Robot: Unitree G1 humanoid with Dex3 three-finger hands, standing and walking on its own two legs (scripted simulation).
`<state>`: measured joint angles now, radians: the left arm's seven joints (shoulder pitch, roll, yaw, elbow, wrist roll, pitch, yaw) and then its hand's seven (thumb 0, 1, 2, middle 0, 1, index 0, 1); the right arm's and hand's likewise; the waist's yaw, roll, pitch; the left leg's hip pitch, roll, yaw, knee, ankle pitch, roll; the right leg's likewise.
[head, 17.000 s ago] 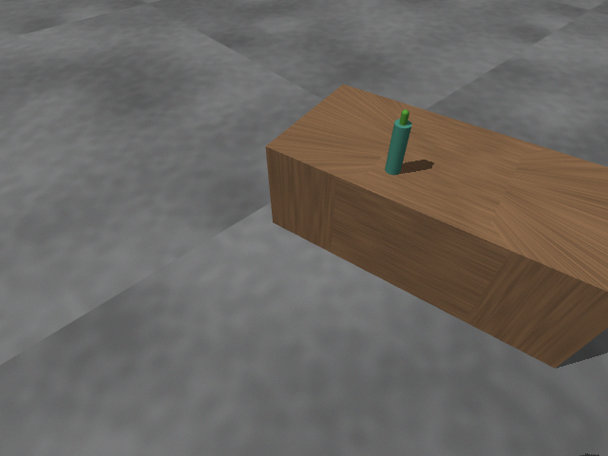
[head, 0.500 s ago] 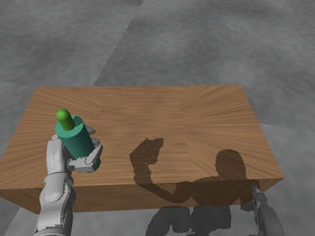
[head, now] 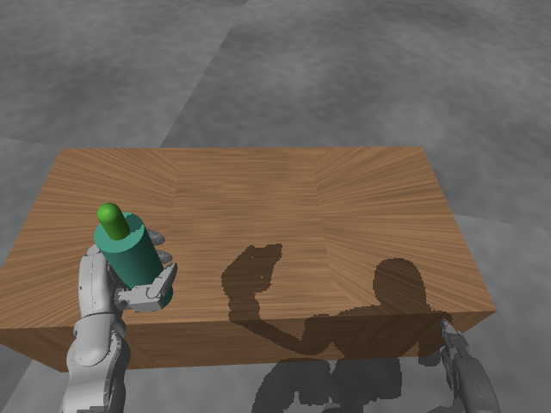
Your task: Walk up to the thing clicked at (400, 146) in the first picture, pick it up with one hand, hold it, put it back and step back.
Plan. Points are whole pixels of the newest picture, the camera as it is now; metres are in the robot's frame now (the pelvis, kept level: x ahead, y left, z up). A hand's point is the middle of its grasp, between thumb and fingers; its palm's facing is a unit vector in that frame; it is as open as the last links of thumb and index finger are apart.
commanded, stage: hold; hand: left
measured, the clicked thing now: (135, 260) +0.32 +0.18 +0.07
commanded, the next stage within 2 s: crouch in 0.30 s
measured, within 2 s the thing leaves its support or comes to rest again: neither
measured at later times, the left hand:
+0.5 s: hand (156, 264) +0.33 +0.16 +0.04, palm faces +0.16 -0.99 -0.01, open 7.2 cm
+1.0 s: hand (170, 252) +0.41 +0.17 -0.06, palm faces +0.17 -0.99 -0.01, open 7.2 cm
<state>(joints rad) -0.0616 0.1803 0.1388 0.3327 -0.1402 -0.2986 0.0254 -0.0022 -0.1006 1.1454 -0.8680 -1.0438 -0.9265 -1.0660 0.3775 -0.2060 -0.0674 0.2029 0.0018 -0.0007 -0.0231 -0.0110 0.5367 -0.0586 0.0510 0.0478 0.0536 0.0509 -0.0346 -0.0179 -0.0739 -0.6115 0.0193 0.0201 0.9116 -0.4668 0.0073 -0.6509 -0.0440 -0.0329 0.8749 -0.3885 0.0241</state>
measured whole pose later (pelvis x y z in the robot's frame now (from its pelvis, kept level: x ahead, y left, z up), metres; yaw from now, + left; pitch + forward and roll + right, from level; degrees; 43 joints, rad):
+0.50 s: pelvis +0.00 +0.00 +0.00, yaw +0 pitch +9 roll +0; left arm -0.10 0.17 0.15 0.37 -0.14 -0.28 0.03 0.00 -0.10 1.14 -0.86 -1.05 -0.92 -1.07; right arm 0.38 -0.21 -0.07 0.22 0.01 0.02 -0.03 -0.01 0.54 -0.06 0.05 0.05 0.05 0.05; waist -0.04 -0.02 -0.06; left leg -0.59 0.02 0.03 0.89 -0.45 0.00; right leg -0.64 -0.04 -0.03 0.86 -0.38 0.02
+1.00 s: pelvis -0.02 +0.00 -0.05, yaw +0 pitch +20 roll -2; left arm -0.53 0.32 0.31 0.95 -0.08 -0.57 0.02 0.00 -0.09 1.14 -0.87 -1.04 -0.93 -1.06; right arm 0.40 -0.25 -0.05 -0.01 -0.06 -0.02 0.04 -0.01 0.54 -0.05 0.05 0.05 0.06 0.05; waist -0.18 -0.06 -0.08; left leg -0.99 0.03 0.00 1.17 -0.52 0.00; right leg -1.02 -0.04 -0.04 1.11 -0.43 0.01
